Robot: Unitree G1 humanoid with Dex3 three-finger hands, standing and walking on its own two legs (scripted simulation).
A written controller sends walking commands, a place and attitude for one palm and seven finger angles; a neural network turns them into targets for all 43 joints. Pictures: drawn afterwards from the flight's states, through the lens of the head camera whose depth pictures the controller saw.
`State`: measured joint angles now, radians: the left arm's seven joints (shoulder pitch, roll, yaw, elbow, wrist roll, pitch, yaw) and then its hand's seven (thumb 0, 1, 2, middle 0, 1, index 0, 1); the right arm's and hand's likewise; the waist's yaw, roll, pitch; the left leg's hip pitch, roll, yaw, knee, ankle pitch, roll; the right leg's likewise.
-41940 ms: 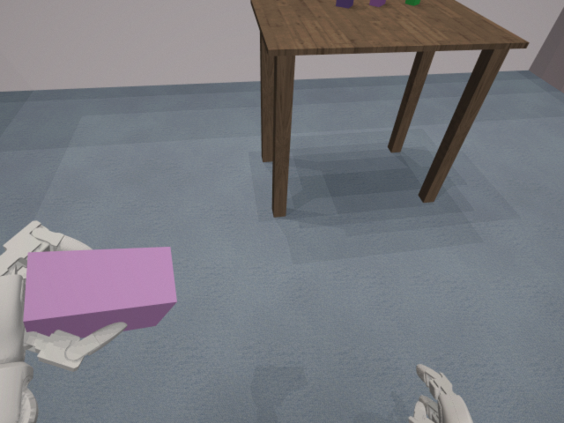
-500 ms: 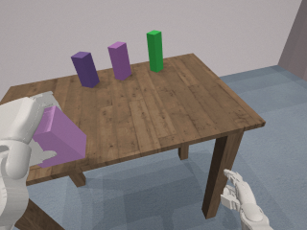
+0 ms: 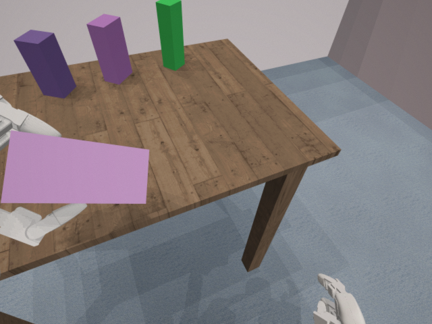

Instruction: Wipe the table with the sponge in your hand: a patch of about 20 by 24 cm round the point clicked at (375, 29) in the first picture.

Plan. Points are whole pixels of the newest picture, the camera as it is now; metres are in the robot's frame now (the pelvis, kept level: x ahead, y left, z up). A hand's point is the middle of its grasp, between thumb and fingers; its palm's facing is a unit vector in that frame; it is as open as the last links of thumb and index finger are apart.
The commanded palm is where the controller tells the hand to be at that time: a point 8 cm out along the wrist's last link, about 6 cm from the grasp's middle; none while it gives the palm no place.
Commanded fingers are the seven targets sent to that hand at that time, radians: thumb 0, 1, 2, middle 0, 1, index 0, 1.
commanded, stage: step back with the hand held close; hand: left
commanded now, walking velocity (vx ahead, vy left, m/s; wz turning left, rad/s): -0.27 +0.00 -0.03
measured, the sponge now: (96, 176) +0.25 +0.17 +0.22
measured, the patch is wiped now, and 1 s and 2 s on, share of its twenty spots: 1.00 1.00 1.00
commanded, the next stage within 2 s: stop stepping back and stand still in 1.20 s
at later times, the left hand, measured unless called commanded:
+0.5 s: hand out of the picture +0.15 +0.23 +0.27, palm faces +0.50 -0.75 -0.43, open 10.4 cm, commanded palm +0.10 +0.29 +0.28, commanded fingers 0.00 0.10 1.30 -1.20 -1.60 -1.20 -1.60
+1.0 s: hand out of the picture +0.06 +0.26 +0.30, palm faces +0.59 -0.76 -0.27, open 10.4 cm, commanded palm +0.01 +0.29 +0.28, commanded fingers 0.00 0.10 1.30 -1.20 -1.60 -1.20 -1.60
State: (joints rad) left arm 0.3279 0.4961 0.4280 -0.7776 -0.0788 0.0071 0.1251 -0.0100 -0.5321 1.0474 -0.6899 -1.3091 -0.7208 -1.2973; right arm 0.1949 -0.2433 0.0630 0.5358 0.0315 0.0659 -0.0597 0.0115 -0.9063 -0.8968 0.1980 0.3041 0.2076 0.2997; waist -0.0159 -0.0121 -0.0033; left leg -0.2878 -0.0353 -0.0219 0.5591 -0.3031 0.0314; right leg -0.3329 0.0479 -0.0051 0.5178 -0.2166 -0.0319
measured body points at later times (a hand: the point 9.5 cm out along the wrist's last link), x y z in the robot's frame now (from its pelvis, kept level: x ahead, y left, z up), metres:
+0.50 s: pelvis -0.06 +0.01 -0.01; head -0.04 +0.02 +0.44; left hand +0.11 +0.27 +0.29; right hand +0.12 -0.23 -0.09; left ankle -0.01 +0.10 -0.73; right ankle +0.03 -0.10 -0.73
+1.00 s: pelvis -0.15 +0.01 +0.00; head -0.13 +0.03 +0.45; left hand +0.02 +0.29 +0.31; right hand +0.01 -0.21 -0.10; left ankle -0.01 +0.11 -0.73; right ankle -0.24 -0.14 -0.69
